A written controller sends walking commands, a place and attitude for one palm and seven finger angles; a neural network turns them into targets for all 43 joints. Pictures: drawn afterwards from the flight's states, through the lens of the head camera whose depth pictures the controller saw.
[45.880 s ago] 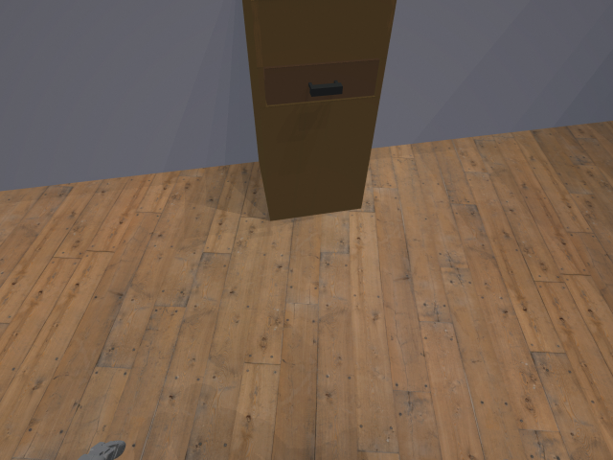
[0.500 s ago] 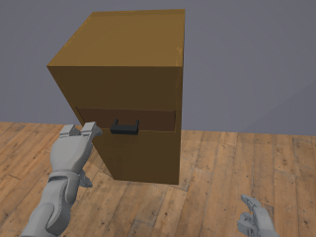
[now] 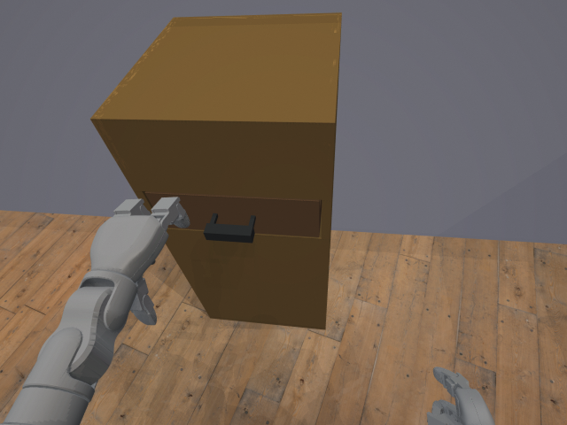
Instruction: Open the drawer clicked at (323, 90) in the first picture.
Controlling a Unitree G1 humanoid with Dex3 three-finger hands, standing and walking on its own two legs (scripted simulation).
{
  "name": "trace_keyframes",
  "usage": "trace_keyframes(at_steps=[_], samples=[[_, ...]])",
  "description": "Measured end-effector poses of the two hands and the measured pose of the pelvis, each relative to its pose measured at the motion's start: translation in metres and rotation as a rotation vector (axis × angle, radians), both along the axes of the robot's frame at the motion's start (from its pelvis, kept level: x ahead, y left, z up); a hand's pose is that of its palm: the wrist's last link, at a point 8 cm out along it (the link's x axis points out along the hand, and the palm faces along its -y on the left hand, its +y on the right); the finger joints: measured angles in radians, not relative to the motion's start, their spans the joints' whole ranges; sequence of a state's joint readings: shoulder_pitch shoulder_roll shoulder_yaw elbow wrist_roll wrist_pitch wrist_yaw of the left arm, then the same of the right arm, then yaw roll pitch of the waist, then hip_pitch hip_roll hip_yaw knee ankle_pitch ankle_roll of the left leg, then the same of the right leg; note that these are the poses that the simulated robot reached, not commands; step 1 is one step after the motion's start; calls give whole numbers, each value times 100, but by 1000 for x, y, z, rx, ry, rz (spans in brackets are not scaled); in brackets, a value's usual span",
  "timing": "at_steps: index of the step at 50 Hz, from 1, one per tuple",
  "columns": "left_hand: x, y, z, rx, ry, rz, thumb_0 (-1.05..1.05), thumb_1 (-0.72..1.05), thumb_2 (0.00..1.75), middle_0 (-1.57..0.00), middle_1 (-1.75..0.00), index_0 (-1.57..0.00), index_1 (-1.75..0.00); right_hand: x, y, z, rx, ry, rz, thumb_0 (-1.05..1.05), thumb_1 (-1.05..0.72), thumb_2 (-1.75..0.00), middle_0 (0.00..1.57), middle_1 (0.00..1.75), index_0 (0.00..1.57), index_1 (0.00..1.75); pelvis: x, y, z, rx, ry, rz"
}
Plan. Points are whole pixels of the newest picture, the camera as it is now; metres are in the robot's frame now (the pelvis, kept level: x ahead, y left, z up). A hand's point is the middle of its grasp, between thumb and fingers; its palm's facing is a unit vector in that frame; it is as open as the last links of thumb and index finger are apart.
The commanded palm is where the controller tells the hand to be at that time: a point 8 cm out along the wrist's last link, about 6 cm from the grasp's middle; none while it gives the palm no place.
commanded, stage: raise the hand with hooked fingers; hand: left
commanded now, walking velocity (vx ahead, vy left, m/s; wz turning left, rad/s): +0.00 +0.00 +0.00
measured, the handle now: (231, 225) +0.52 +0.21 -0.13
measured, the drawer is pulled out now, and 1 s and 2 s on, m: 0.00 0.00 0.00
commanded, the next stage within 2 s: move the hooked fingers above the handle in 0.16 s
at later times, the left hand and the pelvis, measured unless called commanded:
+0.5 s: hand (165, 265) +0.31 +0.23 +0.04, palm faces -0.04 -0.08 -1.00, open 13.8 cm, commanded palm +0.30 +0.23 +0.10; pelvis -0.01 +0.00 +0.00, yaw +1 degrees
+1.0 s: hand (198, 242) +0.38 +0.21 +0.00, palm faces -0.01 -0.06 -1.00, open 13.8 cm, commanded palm +0.36 +0.22 +0.06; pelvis -0.01 +0.00 -0.02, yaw +0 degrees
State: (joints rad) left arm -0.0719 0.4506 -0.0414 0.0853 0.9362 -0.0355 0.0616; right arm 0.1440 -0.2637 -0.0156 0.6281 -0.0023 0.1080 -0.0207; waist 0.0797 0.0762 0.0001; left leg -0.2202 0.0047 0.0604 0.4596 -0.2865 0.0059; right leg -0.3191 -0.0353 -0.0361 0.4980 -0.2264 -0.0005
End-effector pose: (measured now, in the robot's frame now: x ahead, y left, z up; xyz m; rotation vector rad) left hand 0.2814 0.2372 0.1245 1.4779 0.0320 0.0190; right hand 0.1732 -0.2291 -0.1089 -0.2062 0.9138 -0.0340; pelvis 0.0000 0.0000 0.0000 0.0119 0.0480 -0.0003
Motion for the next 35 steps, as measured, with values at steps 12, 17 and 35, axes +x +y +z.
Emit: trace_keyframes(at_steps=[12,17,35], samples=[[-4,8,5,21,-95,33,0,-49,30,-32,-120,-32,-120,-8,-1,-4,7,18,-21,1,-90,-89,19,30,20,30,-5,1,-1,2,9,2],[-3,6,0,18,-46,50,0,-49,30,-32,-120,-31,-120,-5,5,-2,24,-5,-16,1,-90,-89,20,30,20,30,-6,1,0,2,4,1],[48,-8,-33,39,-26,-8,0,-49,30,-32,-120,-32,-120,-46,-17,-18,-26,93,-87,1,-90,-89,20,30,20,30,-11,-4,-8,4,75,2]])
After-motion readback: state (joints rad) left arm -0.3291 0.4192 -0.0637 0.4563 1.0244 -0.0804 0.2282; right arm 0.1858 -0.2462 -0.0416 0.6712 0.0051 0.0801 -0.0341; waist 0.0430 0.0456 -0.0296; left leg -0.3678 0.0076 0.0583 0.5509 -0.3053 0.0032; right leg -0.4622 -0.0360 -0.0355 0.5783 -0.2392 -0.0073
